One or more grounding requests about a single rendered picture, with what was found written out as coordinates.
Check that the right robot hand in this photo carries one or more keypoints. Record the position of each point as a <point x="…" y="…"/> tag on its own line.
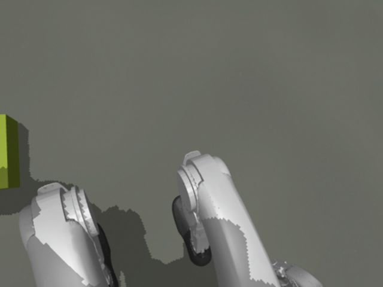
<point x="297" y="276"/>

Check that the right robot foot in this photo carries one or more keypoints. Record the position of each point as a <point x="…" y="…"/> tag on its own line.
<point x="200" y="259"/>

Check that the carton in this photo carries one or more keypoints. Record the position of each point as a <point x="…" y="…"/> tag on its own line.
<point x="9" y="153"/>

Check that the left robot foot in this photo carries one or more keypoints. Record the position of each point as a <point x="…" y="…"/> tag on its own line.
<point x="107" y="257"/>

